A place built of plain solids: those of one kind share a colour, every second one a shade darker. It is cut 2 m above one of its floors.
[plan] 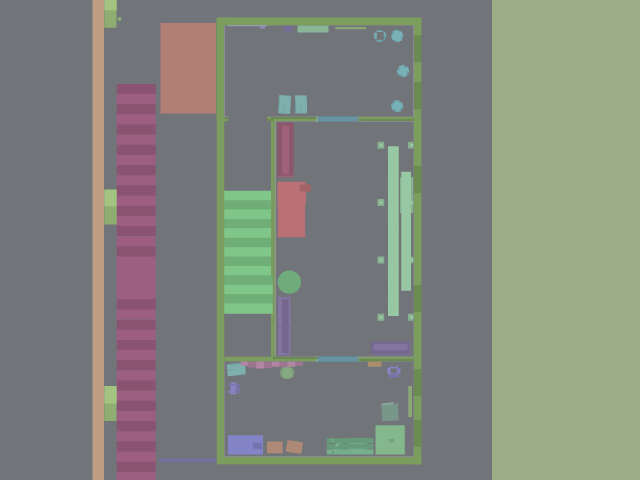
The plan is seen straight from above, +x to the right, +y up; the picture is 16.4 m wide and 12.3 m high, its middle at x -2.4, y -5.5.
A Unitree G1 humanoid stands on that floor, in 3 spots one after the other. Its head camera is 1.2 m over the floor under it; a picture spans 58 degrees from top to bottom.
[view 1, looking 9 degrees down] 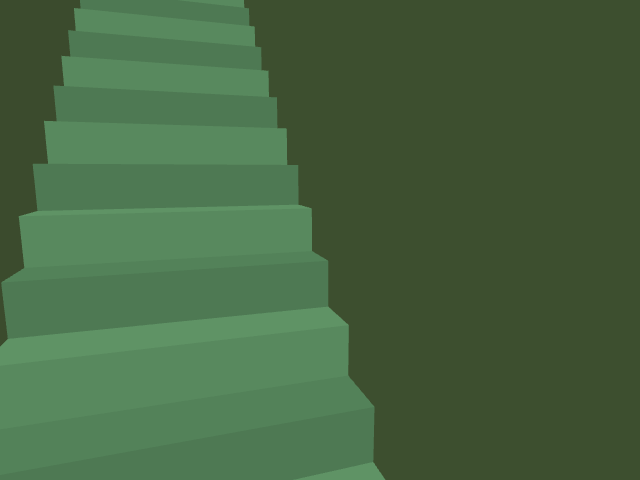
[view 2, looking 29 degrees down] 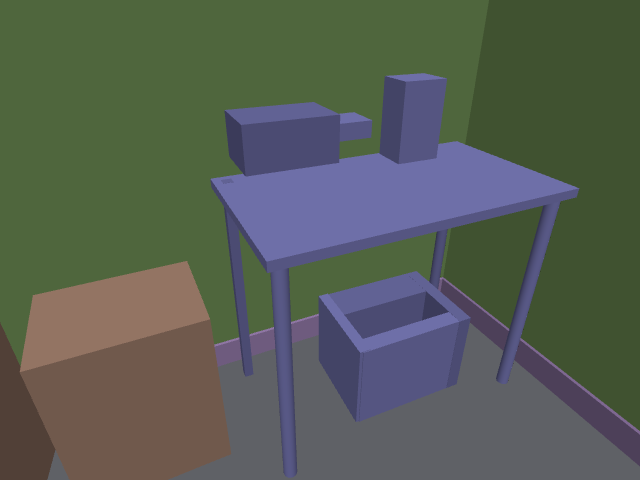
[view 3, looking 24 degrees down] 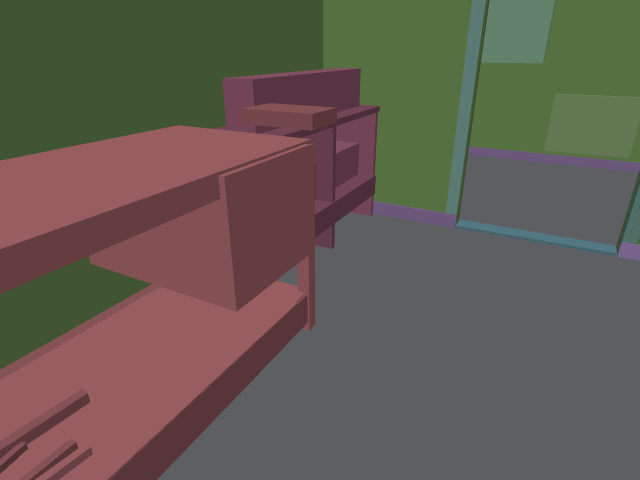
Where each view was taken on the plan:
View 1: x -4.25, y -3.24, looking -108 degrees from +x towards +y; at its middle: wall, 1.96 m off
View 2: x -3.65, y -9.80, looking -115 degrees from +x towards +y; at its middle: tea_point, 0.93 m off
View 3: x -1.95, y -5.50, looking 118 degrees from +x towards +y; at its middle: cell_rack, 2.84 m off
